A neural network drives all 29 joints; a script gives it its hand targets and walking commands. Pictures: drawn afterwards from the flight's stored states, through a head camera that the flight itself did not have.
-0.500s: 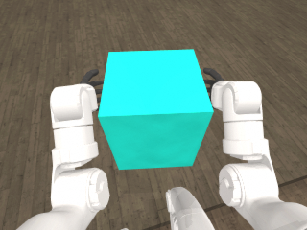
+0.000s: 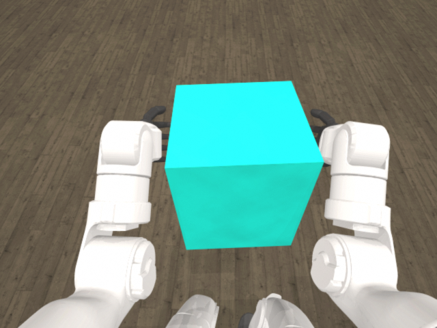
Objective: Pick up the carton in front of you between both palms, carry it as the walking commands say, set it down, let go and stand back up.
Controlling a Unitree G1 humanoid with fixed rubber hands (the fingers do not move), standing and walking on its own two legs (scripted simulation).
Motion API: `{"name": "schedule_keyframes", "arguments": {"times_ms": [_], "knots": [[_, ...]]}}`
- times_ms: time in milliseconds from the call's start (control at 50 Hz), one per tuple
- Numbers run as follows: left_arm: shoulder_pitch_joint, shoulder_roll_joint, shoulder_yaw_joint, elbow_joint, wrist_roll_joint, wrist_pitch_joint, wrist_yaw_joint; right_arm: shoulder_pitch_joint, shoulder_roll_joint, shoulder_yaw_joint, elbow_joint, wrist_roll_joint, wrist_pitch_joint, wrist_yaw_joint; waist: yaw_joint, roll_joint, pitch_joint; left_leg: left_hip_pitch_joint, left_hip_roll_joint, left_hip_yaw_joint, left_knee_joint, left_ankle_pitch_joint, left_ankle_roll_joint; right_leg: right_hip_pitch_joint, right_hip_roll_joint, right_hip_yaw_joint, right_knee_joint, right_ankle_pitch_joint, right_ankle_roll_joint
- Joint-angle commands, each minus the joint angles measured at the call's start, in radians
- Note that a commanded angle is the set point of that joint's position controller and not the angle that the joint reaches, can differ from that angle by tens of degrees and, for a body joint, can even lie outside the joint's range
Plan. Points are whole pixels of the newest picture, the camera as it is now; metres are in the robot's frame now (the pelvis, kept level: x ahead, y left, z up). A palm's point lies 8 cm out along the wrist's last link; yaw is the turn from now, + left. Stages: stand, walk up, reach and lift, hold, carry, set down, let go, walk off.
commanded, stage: carry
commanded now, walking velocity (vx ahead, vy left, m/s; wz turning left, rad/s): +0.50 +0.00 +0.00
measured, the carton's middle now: (236, 169) +0.38 +0.04 +0.05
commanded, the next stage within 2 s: none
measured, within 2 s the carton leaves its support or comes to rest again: neither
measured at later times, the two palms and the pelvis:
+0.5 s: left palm out of the picture +0.69 +0.18 +0.24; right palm (336, 8) +0.66 -0.12 +0.24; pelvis +0.30 +0.05 +0.06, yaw -2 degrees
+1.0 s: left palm out of the picture +0.89 +0.14 +0.15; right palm (328, 11) +0.89 -0.16 +0.14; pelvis +0.60 -0.01 +0.07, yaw +0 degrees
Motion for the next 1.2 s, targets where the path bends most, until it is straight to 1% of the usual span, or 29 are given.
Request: {"name": "schedule_keyframes", "arguments": {"times_ms": [0, 40, 120, 180, 240, 260, 300, 320, 340, 360, 380, 420, 440, 480, 560, 660, 740, 780, 800, 820, 840, 860, 880, 920, 940, 1020, 1060, 1120, 1180], "knots": [[-0.901, -1.286, -0.521, -0.301, -0.537, -0.049, -0.29, -0.815, 0.989, 0.559, -0.149, 0.347, -0.055, 0.151, -0.072, -0.034, -0.608, -0.27, 0.051, 0.014, -0.007, -0.199, 0.03, 0.654, -0.295, 0.622, -0.416, 0.141, -0.164], [-0.844, -1.263, -0.528, -0.308, -0.509, -0.042, -0.283, -0.774, 0.989, 0.603, -0.17, 0.357, -0.058, 0.149, -0.073, -0.004, -0.593, -0.303, 0.093, 0.031, -0.195, -0.221, 0.019, 0.683, -0.298, 0.56, -0.415, 0.236, -0.151], [-0.735, -1.181, -0.522, -0.282, -0.442, -0.019, -0.282, -0.745, 0.997, 0.68, -0.189, 0.403, -0.047, 0.151, -0.076, -0.104, -0.554, -0.278, 0.136, 0.124, -0.56, 0.015, -0.008, 0.689, -0.256, 0.371, -0.487, 0.391, -0.135], [-0.688, -1.1, -0.5, -0.236, -0.397, 0.006, -0.284, -0.772, 0.987, 0.715, -0.187, 0.442, -0.029, 0.152, -0.089, -0.17, -0.515, -0.135, 0.112, 0.184, -0.848, 0.138, -0.026, 0.653, -0.21, 0.25, -0.521, 0.439, -0.083], [-0.65, -1.029, -0.459, -0.159, -0.361, 0.028, -0.282, -0.78, 0.982, 0.71, -0.122, 0.464, -0.006, 0.16, -0.072, -0.178, -0.452, -0.051, 0.062, 0.256, -1.075, 0.182, -0.026, 0.683, -0.196, 0.207, -0.506, 0.521, -0.057], [-0.644, -1.01, -0.442, -0.136, -0.352, 0.033, -0.281, -0.782, 0.978, 0.7, -0.094, 0.47, -0.001, 0.164, -0.078, -0.185, -0.442, -0.009, 0.036, 0.274, -1.138, 0.184, -0.022, 0.695, -0.197, 0.195, -0.476, 0.632, -0.044], [-0.647, -0.986, -0.413, -0.099, -0.345, 0.039, -0.277, -0.781, 0.974, 0.668, -0.03, 0.479, 0.005, 0.169, -0.142, -0.186, -0.491, 0.206, -0.026, 0.327, -1.283, 0.223, -0.016, 0.698, -0.171, 0.123, -0.293, 0.846, 0.021], [-0.654, -0.977, -0.398, -0.083, -0.341, 0.042, -0.276, -0.78, 0.973, 0.645, -0.003, 0.481, 0.005, 0.171, -0.191, -0.134, -0.542, 0.408, 0.008, 0.309, -1.299, 0.258, -0.016, 0.601, -0.155, 0.09, -0.143, 0.75, 0.056], [-0.671, -0.962, -0.388, -0.063, -0.34, 0.045, -0.276, -0.766, 0.965, 0.617, 0.026, 0.477, 0.006, 0.173, -0.232, -0.053, -0.603, 0.63, 0.184, 0.074, -1.235, 0.297, 0.006, 0.406, -0.143, 0.102, 0.035, 0.435, 0.09], [-0.702, -0.995, -0.369, -0.041, -0.35, 0.054, -0.277, -0.811, 0.929, 0.592, 0.039, 0.467, 0.0, 0.17, -0.217, 0.247, -0.652, 0.862, 0.397, -0.361, -1.278, 0.375, 0.171, 0.067, -0.016, 0.135, 0.25, -0.012, 0.125], [-0.734, -0.994, -0.361, -0.045, -0.345, 0.055, -0.272, -0.799, 0.963, 0.584, 0.044, 0.477, 0.0, 0.173, -0.228, 0.253, -0.61, 0.873, 0.416, -0.473, -1.356, 0.279, 0.208, -0.088, 0.008, 0.198, 0.384, -0.176, 0.11], [-0.775, -1.036, -0.352, -0.054, -0.342, 0.052, -0.261, -0.868, 1.03, 0.592, -0.013, 0.511, -0.006, 0.183, -0.227, 0.059, -0.553, 0.782, 0.375, -0.336, -1.351, 0.235, 0.164, -0.14, -0.06, 0.241, 0.388, -0.083, 0.082], [-0.765, -1.058, -0.344, -0.047, -0.338, 0.05, -0.258, -0.897, 1.061, 0.598, -0.04, 0.527, -0.012, 0.187, -0.214, 0.033, -0.524, 0.709, 0.36, -0.272, -1.375, 0.21, 0.13, -0.119, -0.092, 0.252, 0.323, -0.029, 0.083], [-0.726, -1.105, -0.339, -0.033, -0.33, 0.041, -0.255, -0.903, 1.108, 0.594, -0.058, 0.537, -0.024, 0.195, -0.2, 0.072, -0.528, 0.652, 0.333, -0.18, -1.426, 0.135, 0.09, -0.061, -0.104, 0.231, 0.227, 0.023, 0.097], [-0.661, -1.194, -0.371, -0.023, -0.326, -0.002, -0.258, -0.832, 1.17, 0.598, -0.041, 0.512, -0.059, 0.212, -0.188, 0.111, -0.507, 0.683, 0.314, -0.062, -1.506, 0.157, 0.094, -0.076, -0.123, 0.177, 0.01, 0.101, 0.135], [-0.529, -1.276, -0.459, -0.072, -0.338, -0.057, -0.276, -0.648, 1.194, 0.644, -0.068, 0.452, -0.11, 0.214, -0.177, 0.118, -0.47, 0.757, 0.27, 0.099, -1.505, 0.412, 0.052, 0.0, -0.107, 0.098, -0.292, 0.242, 0.139], [-0.436, -1.305, -0.552, -0.203, -0.361, -0.087, -0.294, -0.482, 1.179, 0.713, -0.179, 0.409, -0.139, 0.204, -0.186, 0.144, -0.458, 0.828, 0.24, 0.183, -1.425, 0.577, 0.024, 0.095, -0.064, 0.046, -0.473, 0.308, 0.123], [-0.365, -1.295, -0.588, -0.288, -0.36, -0.093, -0.299, -0.397, 1.166, 0.756, -0.258, 0.396, -0.149, 0.2, -0.178, 0.141, -0.481, 0.805, 0.22, 0.232, -1.3, 0.675, -0.002, 0.263, -0.04, 0.005, -0.601, 0.358, 0.106], [-0.314, -1.284, -0.603, -0.319, -0.35, -0.094, -0.302, -0.335, 1.156, 0.779, -0.289, 0.388, -0.15, 0.198, -0.171, 0.101, -0.533, 0.692, 0.199, 0.268, -1.169, 0.663, -0.03, 0.484, -0.038, -0.012, -0.614, 0.361, 0.092], [-0.217, -1.267, -0.612, -0.334, -0.336, -0.096, -0.306, -0.295, 1.139, 0.808, -0.322, 0.388, -0.149, 0.2, -0.145, 0.045, -0.604, 0.506, 0.199, 0.262, -1.014, 0.442, -0.061, 0.734, -0.162, 0.119, -0.56, 0.316, 0.065], [-0.15, -1.218, -0.61, -0.351, -0.297, -0.1, -0.304, -0.266, 1.164, 0.849, -0.345, 0.399, -0.138, 0.208, -0.136, -0.169, -0.707, 0.227, 0.124, 0.251, -0.766, 0.175, -0.089, 1.014, -0.393, 0.469, -0.48, 0.449, -0.043], [-0.074, -1.192, -0.613, -0.357, -0.267, -0.108, -0.301, -0.222, 1.173, 0.866, -0.362, 0.402, -0.135, 0.218, -0.13, -0.371, -0.682, -0.109, 0.013, 0.204, -0.608, -0.246, -0.1, 1.184, -0.45, 0.659, -0.544, 0.523, -0.154], [-0.037, -1.185, -0.631, -0.413, -0.259, -0.114, -0.303, -0.194, 1.179, 0.897, -0.39, 0.413, -0.143, 0.226, -0.127, -0.308, -0.652, -0.202, 0.055, 0.136, -0.491, -0.29, -0.086, 1.171, -0.452, 0.619, -0.537, 0.561, -0.152], [0.001, -1.188, -0.676, -0.532, -0.263, -0.127, -0.308, -0.144, 1.184, 0.941, -0.463, 0.434, -0.161, 0.235, -0.129, -0.114, -0.589, -0.208, 0.126, 0.101, -0.551, -0.214, -0.073, 1.033, -0.414, 0.485, -0.559, 0.557, -0.076], [0.009, -1.182, -0.701, -0.586, -0.266, -0.134, -0.311, -0.111, 1.179, 0.961, -0.495, 0.439, -0.17, 0.237, -0.135, -0.094, -0.561, -0.169, 0.15, 0.1, -0.645, -0.17, -0.08, 0.953, -0.396, 0.425, -0.603, 0.484, -0.047], [0.191, -1.174, -0.739, -0.649, -0.287, -0.137, -0.335, 0.039, 1.129, 1.015, -0.619, 0.43, -0.179, 0.229, -0.146, -0.15, -0.478, -0.053, 0.145, 0.178, -0.904, -0.06, -0.111, 0.789, -0.34, 0.256, -0.703, 0.37, -0.037], [0.241, -1.127, -0.743, -0.672, -0.298, -0.124, -0.341, 0.099, 1.109, 1.018, -0.637, 0.431, -0.169, 0.229, -0.145, -0.171, -0.425, -0.002, 0.137, 0.219, -1.044, 0.042, -0.115, 0.737, -0.305, 0.185, -0.713, 0.392, -0.02], [0.292, -1.055, -0.741, -0.663, -0.291, -0.097, -0.345, 0.171, 1.041, 1.007, -0.616, 0.422, -0.142, 0.233, -0.143, -0.182, -0.361, 0.082, 0.103, 0.273, -1.182, 0.176, -0.102, 0.685, -0.276, 0.115, -0.709, 0.44, 0.016], [0.301, -1.003, -0.731, -0.625, -0.279, -0.072, -0.347, 0.191, 0.989, 0.984, -0.567, 0.412, -0.114, 0.242, -0.141, -0.175, -0.295, 0.159, 0.102, 0.311, -1.249, 0.211, -0.083, 0.648, -0.276, 0.097, -0.669, 0.386, 0.043]]}}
